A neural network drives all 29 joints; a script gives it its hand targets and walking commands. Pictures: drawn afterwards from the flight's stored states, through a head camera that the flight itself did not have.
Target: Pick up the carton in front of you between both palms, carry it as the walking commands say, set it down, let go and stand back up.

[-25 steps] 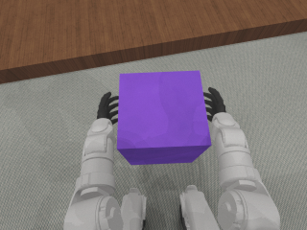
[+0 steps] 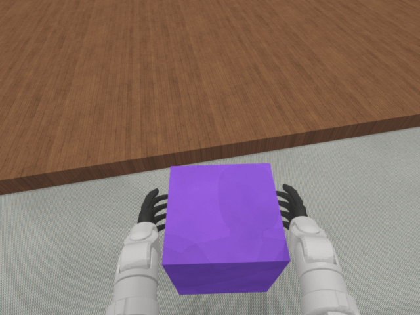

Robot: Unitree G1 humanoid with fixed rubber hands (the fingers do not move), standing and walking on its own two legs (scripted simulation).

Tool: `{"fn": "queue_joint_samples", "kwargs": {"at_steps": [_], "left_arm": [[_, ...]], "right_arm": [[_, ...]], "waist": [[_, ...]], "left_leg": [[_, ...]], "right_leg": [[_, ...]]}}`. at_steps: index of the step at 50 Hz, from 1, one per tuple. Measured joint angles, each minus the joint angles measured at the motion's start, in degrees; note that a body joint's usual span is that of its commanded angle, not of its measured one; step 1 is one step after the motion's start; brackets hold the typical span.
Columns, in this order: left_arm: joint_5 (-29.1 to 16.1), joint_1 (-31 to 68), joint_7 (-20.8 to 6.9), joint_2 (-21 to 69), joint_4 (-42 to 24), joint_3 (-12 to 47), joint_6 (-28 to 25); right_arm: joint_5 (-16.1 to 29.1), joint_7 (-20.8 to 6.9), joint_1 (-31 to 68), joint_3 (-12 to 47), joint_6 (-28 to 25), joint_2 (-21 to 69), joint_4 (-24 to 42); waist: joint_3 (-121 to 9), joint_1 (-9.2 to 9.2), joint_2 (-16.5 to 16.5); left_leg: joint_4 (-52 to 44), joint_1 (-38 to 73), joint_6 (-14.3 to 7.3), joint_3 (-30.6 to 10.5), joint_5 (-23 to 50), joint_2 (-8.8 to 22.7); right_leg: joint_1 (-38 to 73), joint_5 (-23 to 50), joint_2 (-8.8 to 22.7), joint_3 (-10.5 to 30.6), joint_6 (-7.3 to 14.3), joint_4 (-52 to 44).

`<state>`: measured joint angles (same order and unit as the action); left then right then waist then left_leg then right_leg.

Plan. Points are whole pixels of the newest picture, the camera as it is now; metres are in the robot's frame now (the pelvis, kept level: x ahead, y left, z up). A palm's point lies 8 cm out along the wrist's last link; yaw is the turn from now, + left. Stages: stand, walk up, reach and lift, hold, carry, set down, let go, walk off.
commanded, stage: reach and lift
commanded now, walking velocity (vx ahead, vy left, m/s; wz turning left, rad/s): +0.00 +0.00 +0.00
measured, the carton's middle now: (221, 233) +0.34 +0.00 -0.08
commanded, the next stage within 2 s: hold in 1.20 s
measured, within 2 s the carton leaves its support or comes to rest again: neither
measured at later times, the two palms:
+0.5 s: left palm (139, 225) +0.30 +0.15 +0.05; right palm (307, 219) +0.30 -0.15 +0.05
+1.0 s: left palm (138, 218) +0.31 +0.15 +0.07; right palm (308, 212) +0.31 -0.15 +0.06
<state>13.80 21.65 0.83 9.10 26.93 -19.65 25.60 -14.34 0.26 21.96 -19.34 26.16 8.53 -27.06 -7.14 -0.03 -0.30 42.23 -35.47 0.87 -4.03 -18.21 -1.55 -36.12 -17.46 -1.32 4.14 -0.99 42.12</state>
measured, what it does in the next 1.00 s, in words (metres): stands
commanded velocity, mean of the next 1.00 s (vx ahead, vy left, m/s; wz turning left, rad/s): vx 0.00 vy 0.00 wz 0.00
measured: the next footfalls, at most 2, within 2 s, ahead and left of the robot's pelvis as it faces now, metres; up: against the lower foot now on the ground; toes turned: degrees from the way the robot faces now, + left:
none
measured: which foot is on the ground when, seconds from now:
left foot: down 0.00-1.00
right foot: down 0.00-1.00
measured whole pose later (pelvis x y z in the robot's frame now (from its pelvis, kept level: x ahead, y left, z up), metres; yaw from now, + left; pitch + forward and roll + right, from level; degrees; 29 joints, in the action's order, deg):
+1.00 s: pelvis +0.02 +0.00 +0.03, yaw +0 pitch -5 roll +0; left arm 16.2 15.3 -1.0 8.8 16.6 -13.6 38.0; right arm -16.2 -0.9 15.1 -13.5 38.5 8.7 -16.2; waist 1.6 0.0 -0.1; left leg 21.3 -4.6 0.7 -4.4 -11.6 -0.8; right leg -5.3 -11.0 -0.7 4.1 -0.7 21.4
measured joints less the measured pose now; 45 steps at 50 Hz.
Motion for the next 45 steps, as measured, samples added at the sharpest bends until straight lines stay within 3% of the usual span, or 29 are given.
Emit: {"fn": "queue_joint_samples", "kwargs": {"at_steps": [8,14,28,45], "left_arm": [[-0.01,-5.27,-0.40,-0.07,-4.71,3.52,4.76],[2.22,-4.57,-1.36,0.10,-4.54,3.07,8.37],[3.52,-2.00,-2.17,0.86,-5.31,0.97,9.08],[2.77,-5.34,-2.02,-0.07,-9.19,5.01,11.54]], "right_arm": [[-0.10,-0.04,-5.60,3.03,4.79,0.58,5.28],[-1.91,-0.82,-4.91,2.75,8.36,0.66,5.02],[-3.31,-1.55,-2.35,0.86,9.14,1.40,5.86],[-2.32,-1.30,-5.81,4.85,11.54,0.46,9.79]], "waist": [[2.56,0.06,0.09],[4.67,0.12,0.13],[9.17,0.13,0.02],[8.90,0.07,0.18]], "left_leg": [[-11.00,16.29,-0.13,-0.24,3.42,0.38],[-14.76,23.33,-0.20,-0.32,4.81,0.54],[-15.20,25.34,-0.18,-0.38,5.51,0.56],[-20.03,29.85,-0.17,-0.41,6.49,0.79]], "right_leg": [[16.34,3.33,0.38,-0.07,0.16,-10.97],[23.44,4.76,0.49,-0.11,0.23,-14.82],[25.49,5.50,0.47,-0.12,0.21,-15.35],[29.89,6.36,0.59,-0.08,0.30,-19.94]]}}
